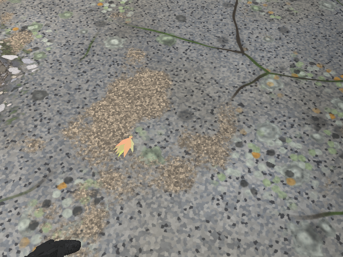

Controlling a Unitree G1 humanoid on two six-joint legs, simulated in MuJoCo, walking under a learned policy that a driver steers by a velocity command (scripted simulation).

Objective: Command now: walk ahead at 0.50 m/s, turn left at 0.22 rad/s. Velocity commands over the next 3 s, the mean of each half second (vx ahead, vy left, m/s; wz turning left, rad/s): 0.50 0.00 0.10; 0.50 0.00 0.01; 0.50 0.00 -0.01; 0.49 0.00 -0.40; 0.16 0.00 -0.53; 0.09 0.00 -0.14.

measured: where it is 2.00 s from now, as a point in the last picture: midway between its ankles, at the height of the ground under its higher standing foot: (159, 124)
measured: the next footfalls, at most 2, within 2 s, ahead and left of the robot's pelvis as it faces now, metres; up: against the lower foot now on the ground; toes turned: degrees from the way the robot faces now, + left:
right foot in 0.04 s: +0.20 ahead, -0.13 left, +0.00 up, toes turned +1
left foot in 0.58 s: +0.49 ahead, +0.12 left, +0.00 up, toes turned +3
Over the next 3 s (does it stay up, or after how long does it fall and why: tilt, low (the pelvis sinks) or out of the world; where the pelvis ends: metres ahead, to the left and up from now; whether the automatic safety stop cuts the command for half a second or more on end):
stays up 1.32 -0.06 -0.01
